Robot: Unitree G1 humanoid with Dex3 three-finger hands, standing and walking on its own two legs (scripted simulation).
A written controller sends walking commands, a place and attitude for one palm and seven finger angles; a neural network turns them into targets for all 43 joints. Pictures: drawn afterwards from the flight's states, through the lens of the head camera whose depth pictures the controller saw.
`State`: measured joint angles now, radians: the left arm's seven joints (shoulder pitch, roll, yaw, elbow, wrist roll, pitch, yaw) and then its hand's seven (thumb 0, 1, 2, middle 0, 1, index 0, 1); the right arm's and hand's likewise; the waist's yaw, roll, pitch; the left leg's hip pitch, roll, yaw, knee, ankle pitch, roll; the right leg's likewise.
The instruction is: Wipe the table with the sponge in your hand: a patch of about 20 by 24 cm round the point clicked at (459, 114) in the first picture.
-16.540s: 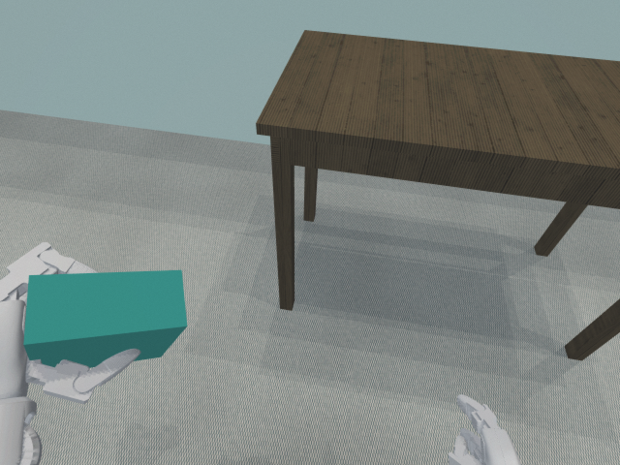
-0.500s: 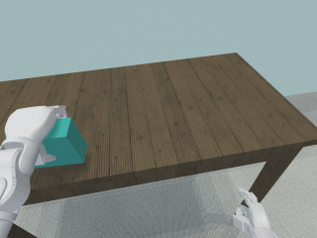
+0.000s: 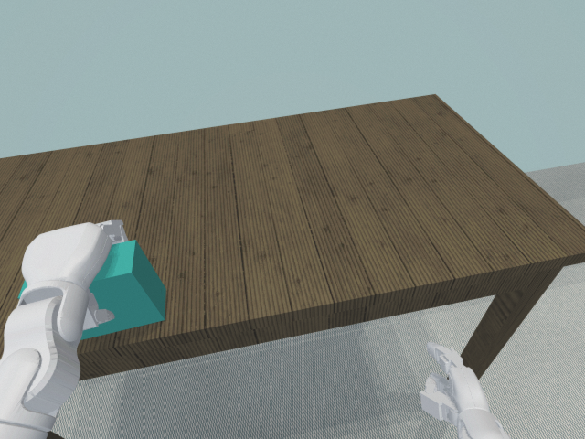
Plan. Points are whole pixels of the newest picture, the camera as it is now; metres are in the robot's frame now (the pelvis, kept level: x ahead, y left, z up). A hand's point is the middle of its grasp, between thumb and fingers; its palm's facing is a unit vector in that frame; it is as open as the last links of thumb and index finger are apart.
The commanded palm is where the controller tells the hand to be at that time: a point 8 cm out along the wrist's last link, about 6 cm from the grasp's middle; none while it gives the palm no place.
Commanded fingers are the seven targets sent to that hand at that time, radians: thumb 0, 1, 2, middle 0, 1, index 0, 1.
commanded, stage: wipe forward along the first lane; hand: left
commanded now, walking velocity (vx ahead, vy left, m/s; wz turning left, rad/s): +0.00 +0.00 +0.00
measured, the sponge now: (108, 300) +0.24 +0.32 +0.07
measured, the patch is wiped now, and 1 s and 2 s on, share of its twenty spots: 0.05 0.30 0.50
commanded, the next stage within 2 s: slide across to the middle lane in 1.56 s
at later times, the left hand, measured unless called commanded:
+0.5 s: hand (111, 249) +0.29 +0.32 +0.12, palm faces -0.04 -0.03 -1.00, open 9.7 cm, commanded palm +0.27 +0.32 +0.17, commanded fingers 0.00 0.10 1.30 -1.20 -1.60 -1.20 -1.60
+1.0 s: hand (111, 230) +0.33 +0.34 +0.12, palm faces -0.06 -0.02 -1.00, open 9.7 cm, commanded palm +0.32 +0.34 +0.16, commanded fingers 0.00 0.10 1.30 -1.20 -1.60 -1.20 -1.60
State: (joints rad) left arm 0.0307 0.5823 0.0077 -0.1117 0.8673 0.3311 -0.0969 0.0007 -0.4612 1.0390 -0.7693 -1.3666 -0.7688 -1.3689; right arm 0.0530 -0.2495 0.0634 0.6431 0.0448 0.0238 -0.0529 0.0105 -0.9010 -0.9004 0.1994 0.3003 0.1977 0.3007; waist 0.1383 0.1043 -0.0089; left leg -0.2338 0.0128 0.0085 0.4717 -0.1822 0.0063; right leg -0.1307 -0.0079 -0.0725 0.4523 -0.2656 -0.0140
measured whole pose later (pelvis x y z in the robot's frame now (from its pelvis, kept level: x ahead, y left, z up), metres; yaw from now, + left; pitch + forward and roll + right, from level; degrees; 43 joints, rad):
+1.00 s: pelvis +0.00 -0.01 -0.01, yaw +0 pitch +2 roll -1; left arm -0.34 0.65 0.08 0.43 0.92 0.10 -0.12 0.01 -0.48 1.06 -0.78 -1.34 -0.78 -1.36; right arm 0.19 -0.30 0.00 0.67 0.07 0.08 -0.08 0.01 -0.90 -0.90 0.20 0.30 0.20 0.30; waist 0.06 0.09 -0.05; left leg -0.37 0.03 -0.01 0.55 -0.21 0.00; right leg -0.25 0.01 -0.08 0.51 -0.29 -0.02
